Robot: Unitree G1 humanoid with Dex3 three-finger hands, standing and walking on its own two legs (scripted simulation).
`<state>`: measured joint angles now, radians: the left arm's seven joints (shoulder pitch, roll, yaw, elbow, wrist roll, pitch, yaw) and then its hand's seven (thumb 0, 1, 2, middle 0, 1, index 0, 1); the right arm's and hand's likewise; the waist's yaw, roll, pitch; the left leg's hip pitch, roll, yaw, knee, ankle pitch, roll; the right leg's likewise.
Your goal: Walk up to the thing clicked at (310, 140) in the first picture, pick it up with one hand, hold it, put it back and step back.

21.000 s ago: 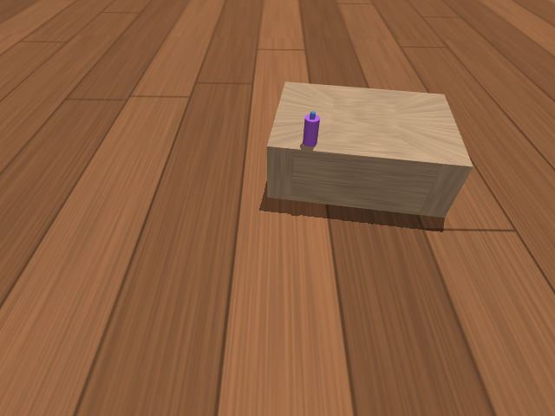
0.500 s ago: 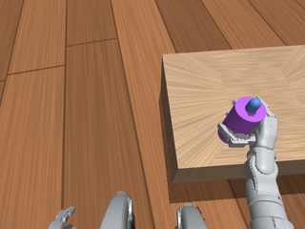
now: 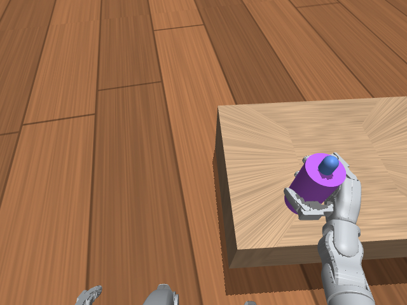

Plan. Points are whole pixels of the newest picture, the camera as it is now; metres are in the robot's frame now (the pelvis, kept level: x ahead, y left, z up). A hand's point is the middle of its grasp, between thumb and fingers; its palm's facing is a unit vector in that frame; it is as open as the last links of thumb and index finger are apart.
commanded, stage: lift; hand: right
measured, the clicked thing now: (314, 182) +0.36 -0.19 +0.05
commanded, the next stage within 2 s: hold in 0.42 s
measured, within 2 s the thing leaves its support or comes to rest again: neither
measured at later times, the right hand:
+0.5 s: hand (315, 187) +0.35 -0.19 +0.06, palm faces +0.26 +0.96 -0.02, open 9.3 cm
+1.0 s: hand (322, 190) +0.33 -0.19 +0.07, palm faces +0.27 +0.96 -0.02, open 9.3 cm
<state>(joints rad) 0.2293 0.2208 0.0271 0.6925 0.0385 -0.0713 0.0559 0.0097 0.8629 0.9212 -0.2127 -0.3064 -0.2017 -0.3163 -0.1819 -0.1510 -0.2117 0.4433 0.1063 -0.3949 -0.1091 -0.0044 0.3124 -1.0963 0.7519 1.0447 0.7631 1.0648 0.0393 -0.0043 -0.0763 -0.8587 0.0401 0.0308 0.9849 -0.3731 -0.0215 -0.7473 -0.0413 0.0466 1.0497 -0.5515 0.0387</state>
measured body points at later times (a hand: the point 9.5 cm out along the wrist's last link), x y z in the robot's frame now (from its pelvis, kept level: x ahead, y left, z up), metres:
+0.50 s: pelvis +0.01 +0.00 +0.02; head +0.07 -0.01 +0.47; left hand +0.13 +0.25 -0.09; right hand +0.33 -0.24 +0.06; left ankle +0.06 +0.14 -0.67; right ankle -0.02 -0.14 -0.67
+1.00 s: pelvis +0.01 -0.01 +0.03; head +0.06 -0.01 +0.48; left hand +0.14 +0.24 -0.08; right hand +0.31 -0.24 +0.07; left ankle +0.06 +0.14 -0.67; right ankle -0.02 -0.14 -0.67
